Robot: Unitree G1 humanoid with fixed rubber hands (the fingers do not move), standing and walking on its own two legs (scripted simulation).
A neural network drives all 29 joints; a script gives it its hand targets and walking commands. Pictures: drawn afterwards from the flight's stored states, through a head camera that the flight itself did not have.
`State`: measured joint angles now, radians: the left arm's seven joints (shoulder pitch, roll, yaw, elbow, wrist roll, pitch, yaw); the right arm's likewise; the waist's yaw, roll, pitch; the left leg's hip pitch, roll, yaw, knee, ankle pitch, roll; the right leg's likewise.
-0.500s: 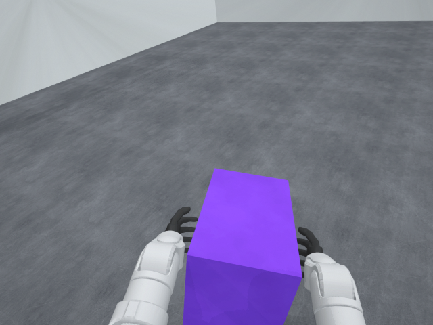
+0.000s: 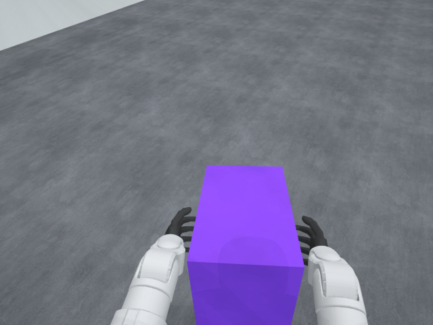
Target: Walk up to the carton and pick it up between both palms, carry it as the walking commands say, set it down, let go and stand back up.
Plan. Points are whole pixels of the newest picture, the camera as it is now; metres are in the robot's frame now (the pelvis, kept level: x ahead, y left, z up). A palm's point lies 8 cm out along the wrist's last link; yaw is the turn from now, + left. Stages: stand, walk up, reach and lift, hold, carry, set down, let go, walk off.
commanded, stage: set down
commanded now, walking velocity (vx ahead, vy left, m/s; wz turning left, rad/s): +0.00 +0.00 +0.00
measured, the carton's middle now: (242, 250) +0.31 -0.07 -0.09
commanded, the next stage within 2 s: none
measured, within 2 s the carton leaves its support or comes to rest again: neither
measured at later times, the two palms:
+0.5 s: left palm (194, 265) +0.28 +0.04 -0.08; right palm (322, 267) +0.25 -0.23 -0.08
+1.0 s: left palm (188, 255) +0.34 +0.07 -0.15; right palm (298, 265) +0.29 -0.20 -0.16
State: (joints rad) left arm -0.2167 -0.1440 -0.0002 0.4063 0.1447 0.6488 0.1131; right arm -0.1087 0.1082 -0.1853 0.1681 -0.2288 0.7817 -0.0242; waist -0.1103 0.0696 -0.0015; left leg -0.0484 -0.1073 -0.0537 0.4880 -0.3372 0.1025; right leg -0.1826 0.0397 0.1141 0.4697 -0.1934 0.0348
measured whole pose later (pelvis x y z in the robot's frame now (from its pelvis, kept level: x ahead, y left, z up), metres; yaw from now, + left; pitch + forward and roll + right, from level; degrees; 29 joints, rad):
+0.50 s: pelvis -0.05 -0.08 -0.03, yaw +2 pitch +7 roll +2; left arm -0.48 -0.12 0.31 0.74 0.24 0.22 0.03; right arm -0.34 0.17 -0.28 0.50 -0.22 0.32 -0.14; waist -0.06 0.02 0.09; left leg -0.52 -0.09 -0.10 0.75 -0.36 0.03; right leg -0.66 0.09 0.06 0.73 -0.19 -0.06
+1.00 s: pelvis -0.08 -0.03 -0.09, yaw +1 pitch +20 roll +1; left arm -0.80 -0.10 0.42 0.83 0.25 0.20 0.06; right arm -0.65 0.12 -0.40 0.60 -0.26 0.28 -0.11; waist -0.08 0.08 0.06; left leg -1.02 -0.16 -0.06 1.14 -0.46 0.05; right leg -1.12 0.11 0.14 1.06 -0.28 0.03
